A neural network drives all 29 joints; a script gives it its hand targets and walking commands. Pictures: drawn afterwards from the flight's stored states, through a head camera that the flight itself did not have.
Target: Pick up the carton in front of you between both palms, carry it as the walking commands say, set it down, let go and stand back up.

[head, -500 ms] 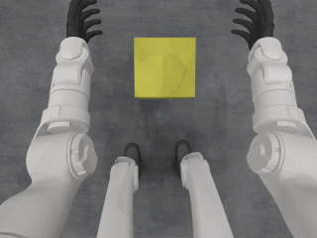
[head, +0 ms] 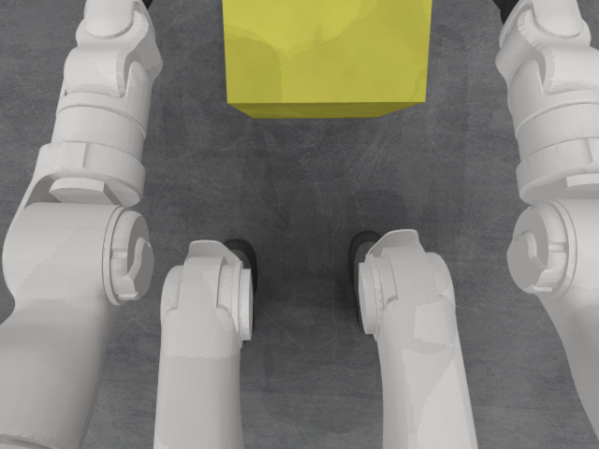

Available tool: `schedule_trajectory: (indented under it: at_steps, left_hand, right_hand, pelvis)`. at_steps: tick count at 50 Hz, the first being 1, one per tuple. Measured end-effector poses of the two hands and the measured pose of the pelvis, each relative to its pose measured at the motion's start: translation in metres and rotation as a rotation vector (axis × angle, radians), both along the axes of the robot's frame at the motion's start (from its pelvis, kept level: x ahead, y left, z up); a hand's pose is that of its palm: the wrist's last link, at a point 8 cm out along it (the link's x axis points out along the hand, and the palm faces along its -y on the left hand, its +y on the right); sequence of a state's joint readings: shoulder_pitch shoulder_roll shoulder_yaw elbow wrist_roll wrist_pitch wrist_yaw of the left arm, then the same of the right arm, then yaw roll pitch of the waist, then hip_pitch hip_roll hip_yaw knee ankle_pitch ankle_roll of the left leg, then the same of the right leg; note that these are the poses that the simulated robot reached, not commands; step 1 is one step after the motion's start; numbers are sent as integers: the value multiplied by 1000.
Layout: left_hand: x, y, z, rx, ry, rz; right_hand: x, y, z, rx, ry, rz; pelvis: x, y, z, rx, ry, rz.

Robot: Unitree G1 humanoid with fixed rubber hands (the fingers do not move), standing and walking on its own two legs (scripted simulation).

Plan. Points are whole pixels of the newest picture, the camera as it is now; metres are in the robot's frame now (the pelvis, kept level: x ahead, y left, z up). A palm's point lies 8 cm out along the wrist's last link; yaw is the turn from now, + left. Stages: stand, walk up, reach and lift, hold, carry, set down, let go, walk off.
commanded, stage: reach and lift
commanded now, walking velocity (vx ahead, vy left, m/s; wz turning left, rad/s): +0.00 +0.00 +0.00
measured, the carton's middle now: (319, 34) +0.56 -0.04 -0.30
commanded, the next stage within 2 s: none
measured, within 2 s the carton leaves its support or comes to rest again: leaves its support in 1.12 s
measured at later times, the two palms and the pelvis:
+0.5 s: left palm (166, 18) +0.57 +0.14 -0.23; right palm (473, 20) +0.54 -0.22 -0.23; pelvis +0.01 +0.00 -0.05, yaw +0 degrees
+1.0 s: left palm (185, 17) +0.56 +0.11 -0.22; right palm (456, 17) +0.54 -0.19 -0.22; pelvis +0.00 +0.00 -0.05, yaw +0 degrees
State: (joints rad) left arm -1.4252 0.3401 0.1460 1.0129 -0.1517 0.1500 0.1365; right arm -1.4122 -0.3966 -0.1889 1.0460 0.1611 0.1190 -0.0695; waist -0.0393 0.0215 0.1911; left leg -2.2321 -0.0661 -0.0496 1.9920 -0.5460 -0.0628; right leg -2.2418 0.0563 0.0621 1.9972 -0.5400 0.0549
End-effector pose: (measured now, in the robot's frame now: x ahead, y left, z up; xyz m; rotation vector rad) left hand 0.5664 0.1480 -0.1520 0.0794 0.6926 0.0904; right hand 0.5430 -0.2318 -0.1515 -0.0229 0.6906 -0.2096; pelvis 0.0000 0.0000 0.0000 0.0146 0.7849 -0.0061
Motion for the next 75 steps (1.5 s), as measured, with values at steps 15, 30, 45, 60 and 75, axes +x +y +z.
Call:
schedule_trajectory:
  at_steps: [15, 30, 45, 60, 75]
  left_hand:
    - [-2, -1, -80, -9, 41, -14]
    - [-4, -13, -72, -22, 22, -37]
    - [-1, -37, -68, -37, 41, -52]
    - [-11, -38, -36, -57, 3, -3]
    - [-52, -35, 115, -63, 9, 17]
  right_hand:
    - [3, 12, -78, 0, 51, 23]
    - [-4, 17, -71, 8, 31, 15]
    - [3, 39, -67, 34, 44, 45]
    - [-8, 42, -34, 38, 5, -2]
    - [-49, 46, 114, 55, 10, -7]
  pelvis:
    - [2, -5, -45, 0, -122, 6]
    - [1, 0, -51, -11, -123, 5]
    - [-5, 1, -48, -12, -152, 11]
    - [5, 0, -47, -4, -120, 3]
    - [-10, 4, 30, -3, -37, -11]
